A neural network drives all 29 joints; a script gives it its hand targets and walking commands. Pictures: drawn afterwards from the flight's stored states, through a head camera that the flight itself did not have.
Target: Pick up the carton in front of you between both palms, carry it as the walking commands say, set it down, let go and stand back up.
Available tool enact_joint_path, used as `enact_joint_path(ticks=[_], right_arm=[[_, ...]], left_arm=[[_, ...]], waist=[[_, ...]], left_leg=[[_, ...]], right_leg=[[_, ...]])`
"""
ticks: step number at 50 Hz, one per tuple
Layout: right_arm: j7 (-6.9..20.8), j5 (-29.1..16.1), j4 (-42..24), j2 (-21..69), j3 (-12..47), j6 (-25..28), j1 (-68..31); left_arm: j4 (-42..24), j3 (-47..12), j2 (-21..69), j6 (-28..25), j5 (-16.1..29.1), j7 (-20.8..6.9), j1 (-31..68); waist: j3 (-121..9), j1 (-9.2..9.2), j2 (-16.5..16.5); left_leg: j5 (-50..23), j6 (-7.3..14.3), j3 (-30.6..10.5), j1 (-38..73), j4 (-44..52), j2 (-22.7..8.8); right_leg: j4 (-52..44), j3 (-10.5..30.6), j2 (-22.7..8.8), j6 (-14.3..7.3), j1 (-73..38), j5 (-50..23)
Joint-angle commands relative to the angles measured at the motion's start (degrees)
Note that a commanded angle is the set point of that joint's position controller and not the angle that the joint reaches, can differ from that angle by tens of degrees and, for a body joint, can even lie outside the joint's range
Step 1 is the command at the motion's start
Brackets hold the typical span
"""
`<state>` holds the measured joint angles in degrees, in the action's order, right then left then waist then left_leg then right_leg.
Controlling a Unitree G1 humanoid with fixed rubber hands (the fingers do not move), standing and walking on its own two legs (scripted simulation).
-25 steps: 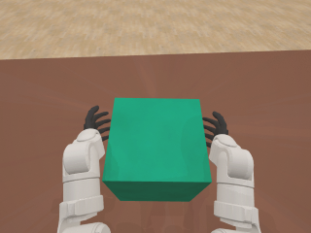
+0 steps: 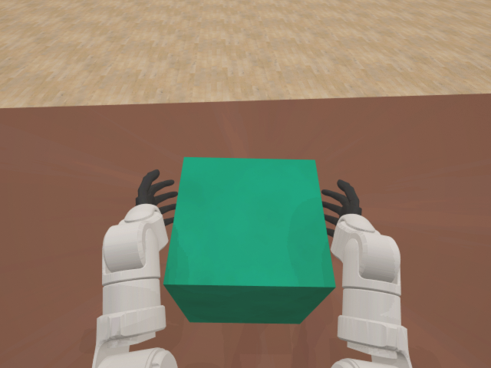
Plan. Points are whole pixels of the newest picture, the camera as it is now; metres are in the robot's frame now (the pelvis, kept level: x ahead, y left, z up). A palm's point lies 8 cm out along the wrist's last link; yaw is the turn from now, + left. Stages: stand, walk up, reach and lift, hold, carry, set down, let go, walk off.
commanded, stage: carry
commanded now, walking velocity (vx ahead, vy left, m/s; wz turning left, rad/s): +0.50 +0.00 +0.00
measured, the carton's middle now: (247, 247) +0.31 +0.00 +0.04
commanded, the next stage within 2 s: none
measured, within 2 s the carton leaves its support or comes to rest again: neither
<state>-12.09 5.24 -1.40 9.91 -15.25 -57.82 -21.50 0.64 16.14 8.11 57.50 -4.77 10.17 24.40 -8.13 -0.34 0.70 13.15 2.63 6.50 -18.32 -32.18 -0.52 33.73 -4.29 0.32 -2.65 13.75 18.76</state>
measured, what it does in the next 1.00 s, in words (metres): goes down: right foot, then left foot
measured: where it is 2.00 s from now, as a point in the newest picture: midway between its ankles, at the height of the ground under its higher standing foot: (242, 233)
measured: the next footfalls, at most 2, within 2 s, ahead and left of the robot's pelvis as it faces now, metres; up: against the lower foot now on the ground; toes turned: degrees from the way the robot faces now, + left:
right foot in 0.46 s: +0.24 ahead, -0.11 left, -0.01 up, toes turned -2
left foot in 0.88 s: +0.52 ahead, +0.10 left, -0.03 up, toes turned +4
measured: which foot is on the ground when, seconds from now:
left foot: down 0.00-0.46, up 0.48-0.86, down 0.88-1.00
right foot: down 0.00-0.16, up 0.18-0.44, down 0.46-0.90, up 0.92-1.00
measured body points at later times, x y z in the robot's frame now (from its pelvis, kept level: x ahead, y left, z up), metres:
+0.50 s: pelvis +0.16 -0.02 -0.02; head +0.17 -0.03 +0.43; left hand +0.50 +0.15 +0.07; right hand +0.49 -0.17 +0.06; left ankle +0.01 +0.09 -0.71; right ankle +0.20 -0.11 -0.75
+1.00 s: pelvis +0.43 +0.03 -0.05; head +0.44 +0.03 +0.40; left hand +0.78 +0.18 +0.05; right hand +0.76 -0.13 +0.04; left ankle +0.48 +0.10 -0.77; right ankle +0.30 -0.09 -0.67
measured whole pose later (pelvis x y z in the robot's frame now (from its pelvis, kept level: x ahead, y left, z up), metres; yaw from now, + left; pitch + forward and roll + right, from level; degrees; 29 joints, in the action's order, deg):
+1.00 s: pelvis +0.43 +0.03 -0.05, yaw +0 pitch +3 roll +0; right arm -12.2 3.1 -4.7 10.2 -12.7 -56.3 -20.8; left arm -3.4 14.9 7.0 55.7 -2.7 10.6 23.1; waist -3.4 1.8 0.7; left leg 10.5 5.3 6.9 -26.2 -37.0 1.4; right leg 71.2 0.5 0.1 -1.8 23.8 27.7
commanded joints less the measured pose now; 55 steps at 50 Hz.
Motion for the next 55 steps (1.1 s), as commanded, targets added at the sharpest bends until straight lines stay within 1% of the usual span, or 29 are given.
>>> enact_joint_path(ticks=[1,2,4,7,8,9,10,11,12,13,16,20,23,24,25,27,29,32,35,37,39,41,43,44,46,47,48,50,55], right_arm=[[-0.11,-8.76,-3.8,40.87,33.93,0.96,-37.68],[0.14,-7.95,0.2,39.46,31.88,0.55,-35.84],[-0.17,-8.6,-1.35,40.15,32.05,1.06,-35.44],[-0.27,-8.5,0.44,40.88,32.38,1.12,-33.22],[-0.44,-7.04,3.66,40.63,30.61,1.18,-32.74],[-0.47,-7.75,0.23,38.61,30.98,2.1,-31.99],[-0.54,-7.87,1.56,38.42,31.36,1.59,-31.69],[-0.53,-8.04,-1.81,38.13,32.11,2.02,-33.57],[-0.22,-10.59,-4.0,40.79,35.61,2.22,-34.91],[0.06,-12.42,-5.87,43.07,36.59,2.67,-37.4],[0.3,-11.82,-6.5,41.88,37.79,3.43,-37.1],[0.41,-11.85,-6.9,41.73,38.79,3.46,-31.48],[-0.18,-11.6,-7.07,40.26,37.34,4.08,-31.0],[0.13,-11.38,-6.68,40.8,38.77,3.48,-29.6],[0.28,-12.14,-5.91,40.63,39.99,3.18,-28.91],[0.16,-12.79,-8.85,42.88,38.99,3.9,-33.43],[0.22,-10.49,-7.42,44.11,36.65,4.59,-31.42],[0.4,-9.97,-7.34,42.1,36.26,5.68,-28.26],[0.15,-8.93,-9.58,40.24,35.67,6.52,-28.18],[0.07,-8.34,-8.02,37.84,36.39,5.28,-23.73],[-0.04,-7.8,-8.45,36.62,36.13,4.42,-25.75],[0.3,-8.73,-10.67,36.25,35.62,4.18,-27.14],[-0.51,-7.9,-7.39,33.84,32.47,3.14,-22.15],[-0.69,-7.3,-6.32,31.58,32.12,2.49,-20.95],[-0.51,-9.9,-8.46,30.34,32.95,2.51,-27.64],[-0.41,-10.16,-7.79,32.5,32.96,1.75,-26.59],[-0.44,-10.5,-5.75,37.13,34.36,1.73,-25.82],[0.43,-12.22,-9.42,40.7,37.81,2.73,-33.17],[1.53,-11.01,-6.14,42.94,38.99,4.73,-31.2]], left_arm=[[-0.01,-31.45,41.38,-0.47,8.75,-0.32,29.78],[0.02,-31.48,38.31,-0.37,7.08,-0.01,30.54],[-0.86,-31.65,40.97,-0.37,8.84,0.1,31.74],[-1.66,-32.01,41.34,-0.66,8.96,0.32,31.9],[-3.05,-33.0,39.95,-0.56,8.85,0.52,35.66],[-1.74,-34.02,41.88,0.01,9.83,0.18,33.04],[-0.95,-32.27,41.16,-0.63,9.77,0.47,33.89],[-0.5,-32.66,42.32,-0.83,10.4,0.02,32.09],[-1.0,-30.8,42.52,-1.32,10.01,0.14,31.76],[-2.99,-30.78,42.24,-1.9,10.77,0.33,31.92],[-2.29,-31.28,41.0,-2.25,8.52,-0.18,30.13],[-2.87,-30.27,38.94,-2.75,8.52,0.04,26.66],[-2.01,-30.85,40.32,-2.94,8.09,0.26,24.1],[-4.87,-30.17,37.8,-3.69,7.92,0.34,25.38],[-4.43,-31.03,36.41,-3.55,7.43,0.78,23.76],[-7.02,-32.89,41.29,-4.57,10.16,-0.34,26.2],[-10.69,-37.48,43.09,-5.07,13.3,-1.4,29.78],[-12.02,-38.84,42.29,-5.8,13.94,-1.86,29.54],[-11.11,-41.72,41.8,-5.7,14.73,-1.89,26.58],[-11.65,-40.12,38.07,-5.09,14.5,-1.84,24.07],[-12.78,-39.99,39.11,-4.97,14.52,-1.37,25.96],[-10.78,-38.52,37.53,-3.85,12.55,-0.94,22.92],[-10.91,-40.02,37.32,-2.72,13.61,-0.41,24.34],[-9.09,-37.44,35.75,-2.08,11.36,-0.03,22.19],[-5.32,-34.49,35.71,-0.44,8.97,0.9,19.79],[-8.16,-34.46,37.62,-0.4,10.2,0.98,24.22],[-9.41,-34.15,38.7,-1.12,11.44,0.87,27.72],[-6.81,-33.49,40.42,-1.89,10.34,-0.12,26.69],[-3.34,-33.8,43.79,-4.17,7.67,-0.78,25.51]], waist=[[-3.71,-1.43,-10.97],[-3.13,-1.42,-5.84],[-5.89,-1.43,-4.26],[-10.68,0.3,-5.07],[-8.66,3.4,4.97],[-10.69,4.65,18.75],[-8.17,5.61,14.98],[-9.14,5.62,9.25],[-12.25,5.37,-0.69],[-13.37,4.5,-3.26],[-8.37,3.79,9.07],[-9.5,4.59,3.21],[-18.55,-0.78,8.1],[-20.52,-2.91,-6.54],[-18.75,-2.46,-16.96],[-18.85,-5.73,-9.97],[-16.51,-2.41,-1.3],[-12.79,-3.21,-10.18],[-14.69,-4.0,-2.96],[-11.91,-4.01,-12.56],[-8.76,-5.34,-7.75],[-9.91,-3.25,-10.22],[-15.57,2.84,-2.84],[-16.76,1.42,0.61],[-21.43,3.18,22.14],[-19.1,3.23,19.32],[-18.16,3.91,7.4],[-14.27,2.45,-1.26],[-12.75,3.54,7.62]], left_leg=[[12.18,0.19,-1.53,-8.29,-3.65,-0.51],[12.81,0.55,-0.33,-8.3,-4.36,-0.14],[10.55,0.65,0.1,-5.51,0.51,1.17],[8.23,2.56,-5.87,7.4,2.92,-1.38],[1.47,5.61,-16.98,16.54,7.53,-7.83],[-11.73,11.71,-31.78,26.12,9.59,-17.4],[-23.16,15.61,-35.39,29.31,8.53,-19.71],[-21.89,17.35,-35.27,28.62,7.17,-20.82],[-16.55,15.6,-32.78,27.67,7.81,-19.68],[-12.32,13.55,-31.34,26.05,8.1,-19.4],[-13.69,9.64,-18.26,13.41,10.65,-14.08],[-17.78,6.38,-11.33,12.22,8.28,-9.38],[-24.83,1.82,-2.25,4.16,-11.39,-6.36],[-7.59,-1.47,-1.01,-8.01,-28.0,-2.25],[17.65,-2.28,-2.18,-25.28,-38.52,3.75],[19.26,-1.0,-7.29,-33.87,-45.07,0.13],[10.69,-1.54,-7.51,-26.9,-37.31,-3.82],[7.39,-2.81,-6.45,-24.92,-23.24,-2.56],[-0.33,-2.2,-4.74,-22.11,-12.47,-1.88],[-6.39,-1.94,-4.44,-16.61,-5.08,-1.53],[-9.83,-0.9,0.14,-15.49,-1.81,1.03],[-15.85,0.42,-0.65,-9.09,5.35,-0.24],[-14.05,0.18,3.46,13.07,6.06,2.89],[-14.32,0.74,0.89,19.73,2.61,0.27],[-25.31,8.23,-33.82,33.32,5.24,-18.43],[-22.32,11.32,-37.73,35.16,5.71,-20.55],[-19.86,13.79,-37.25,30.44,6.28,-18.44],[-11.4,11.91,-29.22,18.09,9.2,-16.89],[-12.58,11.16,-20.28,13.51,12.43,-13.37]], right_leg=[[-17.27,20.01,-13.02,-8.02,-2.3,15.54],[-16.0,21.94,-15.67,-9.76,-1.96,13.73],[-10.24,16.89,-13.84,-9.06,-5.43,-5.34],[-0.01,9.69,-8.73,-4.61,3.95,-1.46],[11.7,2.42,-3.02,-1.66,15.9,-4.46],[22.79,-0.82,0.49,0.1,27.78,8.39],[30.98,1.74,0.4,-0.6,36.4,17.58],[34.28,5.13,-1.12,-0.5,38.27,17.55],[33.05,5.84,-3.09,0.16,36.41,12.26],[28.05,7.46,-4.42,0.17,33.94,8.83],[17.58,2.06,-2.83,1.31,24.55,1.15],[2.46,-4.42,1.72,1.17,14.11,-6.64],[-6.78,-1.72,0.9,-2.36,-10.29,-9.65],[-9.99,21.28,-13.01,-6.63,-20.26,-11.94],[-10.04,37.13,-20.54,-14.37,-29.1,-24.6],[-7.5,33.37,-19.45,-15.43,-31.07,-32.56],[-10.93,24.86,-18.0,-11.21,-19.6,-24.65],[-12.0,17.28,-14.67,-9.87,-16.36,-25.61],[-11.08,16.16,-15.49,-9.64,-18.9,-34.15],[-10.65,9.71,-12.59,-6.58,-17.13,-36.34],[-11.31,9.34,-12.09,-6.39,-16.01,-39.05],[-8.12,5.08,-9.65,-4.31,-15.69,-35.2],[6.76,1.29,-7.19,-0.94,-9.83,-40.28],[15.82,0.32,-7.04,-0.31,-0.82,-29.45],[42.06,3.39,4.03,2.16,23.34,10.39],[46.34,5.97,2.36,1.32,30.54,12.59],[46.64,6.1,0.83,0.34,31.1,13.23],[38.32,6.03,-3.8,0.51,28.16,7.52],[17.52,2.99,-3.18,1.5,23.54,0.45]])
